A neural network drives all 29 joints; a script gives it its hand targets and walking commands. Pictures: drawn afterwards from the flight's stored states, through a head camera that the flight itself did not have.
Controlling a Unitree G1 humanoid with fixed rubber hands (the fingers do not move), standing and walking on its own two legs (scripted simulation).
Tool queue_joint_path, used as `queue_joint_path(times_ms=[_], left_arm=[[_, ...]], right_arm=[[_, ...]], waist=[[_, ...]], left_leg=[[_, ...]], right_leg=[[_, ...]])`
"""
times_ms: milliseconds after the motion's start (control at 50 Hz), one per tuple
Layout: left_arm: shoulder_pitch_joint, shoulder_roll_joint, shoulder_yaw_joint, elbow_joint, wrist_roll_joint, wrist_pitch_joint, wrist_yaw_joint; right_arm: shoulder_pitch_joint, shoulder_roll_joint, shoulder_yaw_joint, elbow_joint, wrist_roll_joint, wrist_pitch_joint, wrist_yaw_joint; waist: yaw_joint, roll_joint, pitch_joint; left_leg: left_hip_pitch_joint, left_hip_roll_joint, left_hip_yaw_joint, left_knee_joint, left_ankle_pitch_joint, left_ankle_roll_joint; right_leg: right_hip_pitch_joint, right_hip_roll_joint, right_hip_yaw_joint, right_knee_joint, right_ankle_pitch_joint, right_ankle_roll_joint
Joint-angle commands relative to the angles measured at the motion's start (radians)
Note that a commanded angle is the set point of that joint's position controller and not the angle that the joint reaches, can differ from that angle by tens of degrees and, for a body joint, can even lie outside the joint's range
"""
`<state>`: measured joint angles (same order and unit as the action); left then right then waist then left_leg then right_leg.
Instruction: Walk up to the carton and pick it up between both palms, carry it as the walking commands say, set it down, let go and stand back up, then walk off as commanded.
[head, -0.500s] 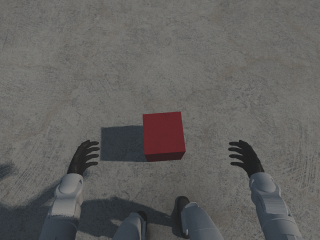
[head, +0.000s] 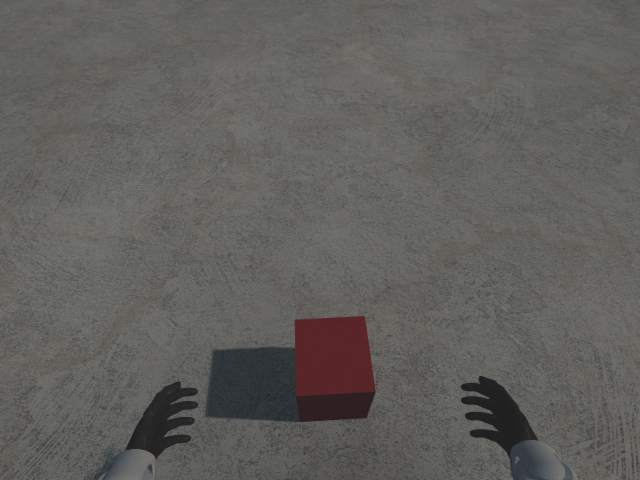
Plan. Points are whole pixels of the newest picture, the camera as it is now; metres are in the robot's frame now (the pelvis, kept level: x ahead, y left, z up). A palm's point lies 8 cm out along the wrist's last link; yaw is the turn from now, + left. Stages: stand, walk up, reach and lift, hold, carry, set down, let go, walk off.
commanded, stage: let go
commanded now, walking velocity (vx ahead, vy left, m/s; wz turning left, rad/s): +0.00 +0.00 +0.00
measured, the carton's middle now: (331, 370) +0.47 -0.03 -0.65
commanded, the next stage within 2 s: stand in 0.16 s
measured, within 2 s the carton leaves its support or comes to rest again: neither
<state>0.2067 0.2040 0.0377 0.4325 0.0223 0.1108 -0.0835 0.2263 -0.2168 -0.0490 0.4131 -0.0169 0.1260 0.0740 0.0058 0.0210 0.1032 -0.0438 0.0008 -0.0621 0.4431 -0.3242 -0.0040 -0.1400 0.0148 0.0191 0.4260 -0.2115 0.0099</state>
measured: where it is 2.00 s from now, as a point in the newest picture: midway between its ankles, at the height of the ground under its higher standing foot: outside the picture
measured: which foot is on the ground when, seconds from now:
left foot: down 0.00-1.00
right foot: down 0.00-1.00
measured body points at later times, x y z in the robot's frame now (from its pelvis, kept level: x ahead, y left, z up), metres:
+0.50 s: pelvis +0.02 +0.00 -0.01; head +0.03 -0.01 +0.44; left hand +0.15 +0.29 -0.10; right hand +0.16 -0.29 -0.10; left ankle -0.05 +0.12 -0.74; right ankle +0.02 -0.13 -0.74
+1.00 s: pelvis +0.01 -0.01 +0.00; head +0.01 -0.02 +0.45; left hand +0.13 +0.29 -0.10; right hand +0.13 -0.31 -0.11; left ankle -0.05 +0.12 -0.74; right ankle +0.02 -0.13 -0.74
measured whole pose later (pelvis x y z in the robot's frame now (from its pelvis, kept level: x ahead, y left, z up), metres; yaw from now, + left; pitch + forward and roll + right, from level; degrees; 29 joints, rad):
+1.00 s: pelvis +0.01 -0.01 +0.00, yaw +1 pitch -2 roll +0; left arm 0.14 0.34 0.02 0.90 0.03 0.00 0.02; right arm 0.21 -0.37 -0.02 0.83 -0.03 0.01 -0.03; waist 0.00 0.02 0.02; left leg -0.07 0.00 -0.07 0.42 -0.32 -0.02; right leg -0.18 0.01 0.01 0.45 -0.24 0.00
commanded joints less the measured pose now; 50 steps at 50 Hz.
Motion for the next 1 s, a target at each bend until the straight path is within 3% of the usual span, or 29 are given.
queue_joint_path(times_ms=[0, 140, 160, 180, 240, 360, 540, 980], left_arm=[[-0.031, 0.091, 0.035, -0.098, 0.008, 0.004, 0.001], [-0.023, 0.099, 0.026, -0.091, 0.015, 0.004, 0.027], [-0.032, 0.235, 0.07, 0.058, 0.01, -0.029, 0.077], [-0.013, 0.235, 0.059, 0.071, 0.017, -0.047, 0.092], [-0.042, 0.202, 0.041, 0.118, 0.022, -0.075, 0.094], [-0.052, 0.226, 0.035, 0.209, 0.019, -0.099, 0.095], [-0.06, 0.267, 0.028, 0.293, 0.019, -0.111, 0.111], [-0.103, 0.302, 0.016, 0.421, 0.007, -0.122, 0.106]], right_arm=[[-0.016, -0.094, -0.032, -0.098, -0.004, 0.004, -0.005], [-0.028, -0.076, -0.025, -0.11, 0.003, 0.028, -0.025], [-0.062, -0.222, -0.043, 0.01, -0.019, -0.02, -0.075], [-0.036, -0.22, -0.046, 0.024, -0.026, -0.045, -0.09], [-0.038, -0.201, -0.03, 0.077, -0.026, -0.079, -0.094], [-0.039, -0.227, -0.026, 0.157, -0.024, -0.102, -0.094], [-0.029, -0.272, -0.024, 0.246, -0.021, -0.115, -0.104], [-0.037, -0.303, -0.002, 0.372, -0.014, -0.131, -0.104]], waist=[[-0.006, -0.006, -0.005], [0.0, -0.005, -0.087], [0.018, 0.01, -0.08], [0.004, 0.011, -0.089], [-0.001, 0.01, -0.094], [-0.005, -0.013, -0.164], [-0.008, -0.013, -0.156], [-0.004, -0.016, -0.118]], left_leg=[[-0.251, -0.033, 0.052, -0.129, 0.132, -0.001], [-0.202, -0.037, 0.04, -0.074, 0.241, -0.003], [-0.241, 0.018, 0.026, -0.03, 0.188, -0.036], [-0.196, 0.024, 0.012, -0.024, 0.16, -0.032], [-0.208, 0.038, -0.023, -0.039, 0.077, -0.019], [-0.145, 0.048, -0.021, -0.006, 0.292, -0.017], [-0.12, 0.062, -0.039, -0.021, 0.355, -0.012], [-0.118, 0.076, -0.054, -0.09, 0.261, 0.0]], right_leg=[[0.24, 0.044, -0.016, -0.017, 0.129, 0.017], [0.227, 0.044, -0.006, 0.024, 0.208, 0.014], [0.04, -0.044, -0.004, 0.03, 0.141, 0.026], [0.004, -0.045, 0.012, 0.023, 0.096, 0.019], [-0.043, -0.042, 0.026, 0.019, 0.011, 0.01], [-0.011, -0.062, 0.037, 0.046, 0.213, -0.002], [0.012, -0.077, 0.047, 0.041, 0.271, -0.014], [0.046, -0.099, 0.075, -0.03, 0.222, -0.028]])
